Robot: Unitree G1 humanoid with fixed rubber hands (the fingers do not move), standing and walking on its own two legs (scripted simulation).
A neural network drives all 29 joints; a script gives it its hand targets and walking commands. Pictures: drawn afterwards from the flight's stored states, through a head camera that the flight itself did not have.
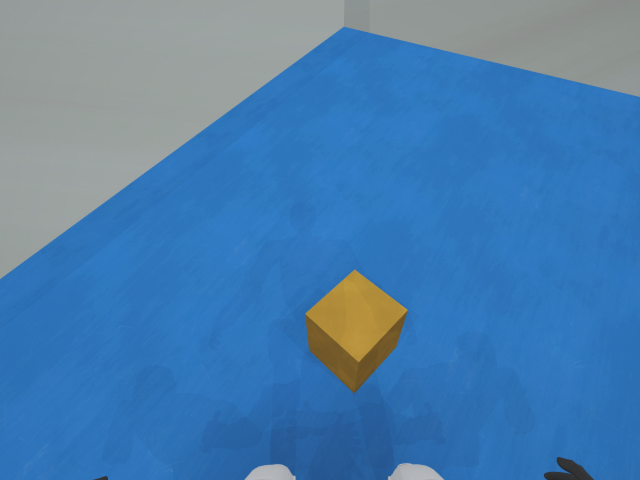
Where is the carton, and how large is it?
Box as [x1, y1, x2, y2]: [305, 270, 407, 392]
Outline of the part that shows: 355,270 353,270 305,313 309,350 353,392 361,385 396,346 407,311 404,307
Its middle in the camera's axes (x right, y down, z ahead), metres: +0.10 +0.29 +1.17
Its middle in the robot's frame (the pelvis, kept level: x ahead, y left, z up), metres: +0.59 -0.06 -0.62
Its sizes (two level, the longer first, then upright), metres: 0.210 0.200 0.250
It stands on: the floor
